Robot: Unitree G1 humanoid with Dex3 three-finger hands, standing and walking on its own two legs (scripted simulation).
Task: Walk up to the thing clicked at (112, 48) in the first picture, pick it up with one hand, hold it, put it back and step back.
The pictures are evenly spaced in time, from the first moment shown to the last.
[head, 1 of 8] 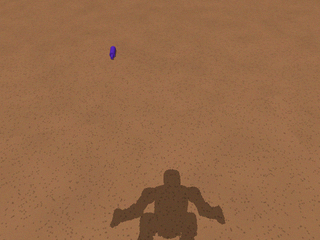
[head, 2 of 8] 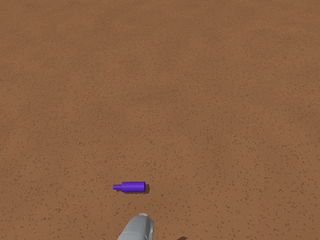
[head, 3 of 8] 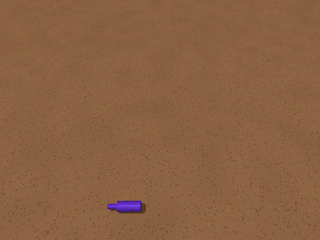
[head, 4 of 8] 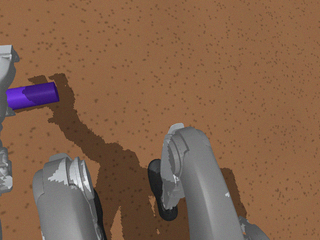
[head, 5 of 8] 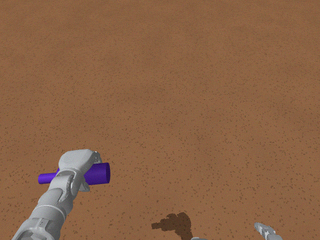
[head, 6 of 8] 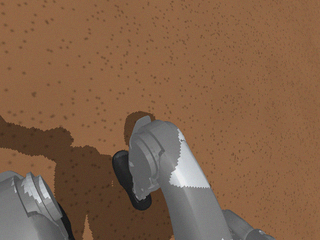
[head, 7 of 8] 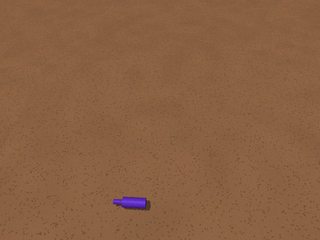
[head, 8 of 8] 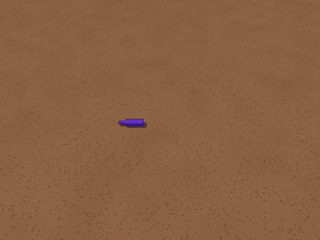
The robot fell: no
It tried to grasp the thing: yes
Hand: left
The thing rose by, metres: 0.68
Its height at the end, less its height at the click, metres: +0.00
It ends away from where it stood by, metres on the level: 0.01
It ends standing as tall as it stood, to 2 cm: yes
